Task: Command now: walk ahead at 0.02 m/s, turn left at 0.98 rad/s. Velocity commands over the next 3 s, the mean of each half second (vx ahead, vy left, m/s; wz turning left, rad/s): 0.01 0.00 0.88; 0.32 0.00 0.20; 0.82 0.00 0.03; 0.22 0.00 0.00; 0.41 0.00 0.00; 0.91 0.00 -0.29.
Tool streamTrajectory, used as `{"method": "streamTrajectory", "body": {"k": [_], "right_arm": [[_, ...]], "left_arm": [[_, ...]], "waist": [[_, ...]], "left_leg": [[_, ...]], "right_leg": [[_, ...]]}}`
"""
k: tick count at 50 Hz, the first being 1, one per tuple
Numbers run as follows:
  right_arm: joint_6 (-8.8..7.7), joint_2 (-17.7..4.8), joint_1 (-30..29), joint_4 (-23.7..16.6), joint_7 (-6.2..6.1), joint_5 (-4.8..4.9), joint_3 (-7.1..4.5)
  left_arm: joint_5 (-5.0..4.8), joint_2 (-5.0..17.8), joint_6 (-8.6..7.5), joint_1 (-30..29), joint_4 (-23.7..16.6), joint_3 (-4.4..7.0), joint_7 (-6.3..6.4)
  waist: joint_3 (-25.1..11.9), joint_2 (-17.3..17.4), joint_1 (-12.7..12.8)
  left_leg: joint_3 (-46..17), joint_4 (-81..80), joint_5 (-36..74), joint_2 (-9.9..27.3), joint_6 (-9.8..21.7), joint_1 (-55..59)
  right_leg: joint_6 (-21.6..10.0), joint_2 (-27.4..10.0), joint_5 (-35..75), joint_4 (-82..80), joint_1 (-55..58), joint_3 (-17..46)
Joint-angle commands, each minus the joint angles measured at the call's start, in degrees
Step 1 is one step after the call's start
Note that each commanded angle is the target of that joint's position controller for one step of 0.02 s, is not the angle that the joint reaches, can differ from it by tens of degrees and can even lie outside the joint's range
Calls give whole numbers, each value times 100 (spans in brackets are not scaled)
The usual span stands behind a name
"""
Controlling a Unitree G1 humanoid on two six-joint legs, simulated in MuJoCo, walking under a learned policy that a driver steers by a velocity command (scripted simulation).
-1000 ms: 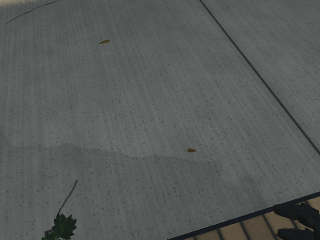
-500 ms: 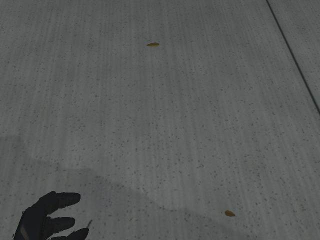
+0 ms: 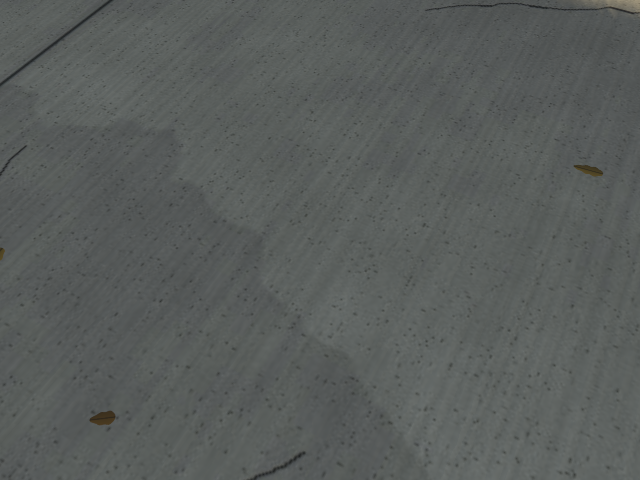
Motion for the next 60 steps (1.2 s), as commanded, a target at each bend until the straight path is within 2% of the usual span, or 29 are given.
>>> {"method": "streamTrajectory", "body": {"k": [1, 6, 7, 8, 9, 10, 11, 12, 14, 19, 27, 30, 31, 32, 33, 34, 35, 37, 40, 43, 48, 51, 52, 53, 54, 55, 57, 58, 60], "right_arm": [[-52, -412, 4, -428, 63, 2, -131], [75, -494, 355, -307, 170, 17, -279], [71, -739, 800, -140, 108, -6, -402], [32, -1566, 1107, -178, -11, -9, -614], [-156, -1785, 752, -437, 11, -231, -593], [-309, -1492, 557, -444, 66, -290, -543], [-387, -1355, 327, -412, 45, -210, -498], [-380, -1118, 68, -452, 9, -79, -429], [-324, -911, -179, -538, -78, -35, -325], [-275, -871, 0, -488, -186, -60, -291], [-201, -788, -136, -443, -70, -137, -165], [-213, -599, -336, -412, -71, -44, -88], [-250, -382, -94, -382, -75, -149, -27], [-305, -296, 434, -297, -60, -236, -8], [-337, -537, 117, -360, -97, -230, -76], [-334, -717, -98, -346, -123, -170, -121], [-335, -711, -288, -356, -103, -92, -139], [-365, -617, -340, -307, -7, -43, -145], [-648, -257, -529, -279, 98, -55, -49], [-843, -24, -692, -280, 113, -23, 29], [-967, -96, -600, -230, 195, 74, 60], [-985, -202, 181, 26, 194, 103, 10], [-978, -425, 1059, 264, 142, 124, -105], [-969, -1024, 2146, 436, 81, -31, -255], [-1012, -1297, 2307, 427, 168, -88, -315], [-1068, -891, 1978, 391, 205, -95, -173], [-1051, -521, 1602, 314, 244, -129, -27], [-1028, -418, 1423, 325, 260, -130, 18], [-1044, -210, 1264, 394, 261, -151, 99]], "left_arm": [[-50, 1081, -80, -348, -377, 340, -36], [-270, 1072, -95, -272, -188, 420, -176], [-276, 829, -68, -2, -52, 378, -205], [-72, 549, -36, 150, -186, 305, -242], [65, 538, -65, -504, -598, 286, -163], [-10, 770, -71, -883, -653, 345, -102], [-89, 778, -86, -824, -621, 362, -51], [-61, 833, -86, -616, -471, 393, 9], [-8, 819, -116, -456, -400, 403, 3], [-122, 555, -122, -509, -291, 273, -99], [-181, 609, -147, -486, -334, 211, -255], [-118, 530, -228, -128, -261, 191, -310], [1, 777, -245, -73, -315, 220, -283], [71, 1121, -217, -197, -373, 263, -252], [87, 785, -235, -62, -252, 174, -243], [14, 657, -263, 137, -201, 141, -230], [-127, 974, -247, 566, -48, 261, -209], [-256, 1094, -248, 719, 50, 274, -128], [-213, 877, -326, 952, 40, 215, -73], [-261, 900, -420, 1057, 29, 218, -98], [-388, 1160, -452, 1086, 19, 249, -245], [-382, 962, -435, 1058, 11, 142, -304], [-284, 658, -480, 918, -62, 24, -325], [-191, 137, -584, 574, -346, -146, -341], [-375, 233, -727, 523, -643, -129, -282], [-506, 608, -786, 375, -654, -39, -290], [-348, 549, -781, 353, -562, -74, -351], [-274, 513, -752, 319, -558, -69, -380], [-303, 389, -631, 299, -524, -86, -437]], "waist": [[-1054, -1011, -23], [-1103, -881, -291], [-996, -375, -402], [-763, 1540, -253], [-953, 1654, -324], [-934, 965, -439], [-812, 809, -246], [-837, 548, -98], [-1025, 669, 53], [-1256, 639, -106], [-1081, 823, -276], [-1002, 639, 34], [-1127, 59, -96], [-1076, -1177, -489], [-1007, -1583, -258], [-1074, -1268, -43], [-1005, -1184, 175], [-398, -1235, 201], [-293, -1031, 302], [-377, -1110, 345], [-164, -1182, 235], [-348, -805, -253], [-724, -569, -698], [-1173, 803, -1185], [-1277, 1441, -1051], [-723, 813, -905], [-437, 371, -607], [-220, 292, -441], [73, 383, -209]], "left_leg": [[241, -669, 103, 48, 161, 474], [646, -2689, 477, -316, 723, 1784], [255, -3320, 963, -373, 1000, 2485], [-1920, -3661, 3317, 1073, 1672, 3393], [-3236, -3896, 2913, 1524, 2555, 2959], [-2794, -4103, 2256, 1309, 2412, 2843], [-2488, -4135, 1887, 1051, 2107, 2705], [-2226, -4025, 1796, 871, 1853, 2669], [-1944, -3855, 2342, 584, 1727, 2381], [-1917, -3518, 2668, 369, 1653, 2652], [-2550, -3169, 3231, 450, 1815, 2291], [-2505, -3011, 2415, 61, 1434, 1992], [-2166, -2611, 1358, -293, 1089, 1669], [-1387, -1834, -708, -1077, 705, 1092], [-1051, -1397, -1571, -1048, 401, 838], [-897, -841, -1600, -838, 270, 617], [-631, -320, -1432, -859, 236, -16], [-493, 201, -845, -585, 263, -868], [-65, -239, -66, -430, 372, -796], [128, -1257, 233, -410, 421, -207], [374, -2650, 277, -470, 583, 969], [586, -3127, 603, -581, 836, 2494], [269, -3093, 405, -400, 976, 3681], [-1776, -3812, -1174, 910, 1435, 4963], [-4132, -4560, -2907, 1637, 2082, 5177], [-3989, -4601, -3023, 1669, 2115, 4949], [-2882, -4611, -2027, 1263, 1979, 4229], [-2520, -4765, -1619, 1082, 1931, 3724], [-1978, -5072, -987, 802, 1847, 3057]], "right_leg": [[-1088, -1602, 440, -691, 819, 737], [-462, -1675, 141, 204, 706, 143], [-58, -1331, -370, 1034, 90, -148], [596, -554, -2640, 3011, -1761, -648], [731, 52, -3125, 4091, -2748, 573], [562, 26, -2679, 4509, -2824, 1063], [421, -2, -2107, 4441, -2840, 1229], [401, -80, -1721, 4367, -2773, 1305], [478, 74, -1246, 4351, -2309, 1305], [666, 309, -872, 3153, -1945, 1274], [508, 225, -1448, 1963, -821, 1150], [265, 120, 110, 160, 309, 1110], [59, -544, 1225, 31, 903, 1712], [-579, -1426, 2784, 89, 1221, 2611], [-1389, -1965, 2573, -143, 881, 3315], [-1439, -1858, 695, -442, 1084, 3365], [-1286, -1676, -1833, -773, 1431, 3508], [-1040, -1577, -3584, -1155, 1419, 3639], [-866, -1235, -2897, -1371, 1335, 2968], [-856, -1091, -2267, -1404, 1108, 2478], [-961, -1242, -2110, -1237, 307, 2252], [-792, -1140, -2006, -546, -497, 1984], [-615, -823, -1463, 438, -1118, 1647], [-188, -168, -1397, 2965, -2477, 905], [-142, 187, -2096, 4447, -3828, 1164], [-222, -204, -1721, 5172, -4520, 1410], [-225, -524, -981, 5168, -4394, 1272], [-162, -659, -718, 4879, -4182, 1304], [-19, -724, -264, 4609, -3904, 1234]]}}
Next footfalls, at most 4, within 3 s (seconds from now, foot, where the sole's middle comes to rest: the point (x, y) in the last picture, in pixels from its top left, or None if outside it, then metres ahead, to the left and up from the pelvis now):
0.14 left None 0.04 0.15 -0.78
0.62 right None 0.15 -0.05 -0.78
1.04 left None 0.11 0.25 -0.78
1.50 right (205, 374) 0.65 0.30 -0.78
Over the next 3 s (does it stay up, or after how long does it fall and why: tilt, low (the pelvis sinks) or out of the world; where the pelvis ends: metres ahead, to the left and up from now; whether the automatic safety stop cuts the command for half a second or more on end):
stays up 0.98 0.64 -0.01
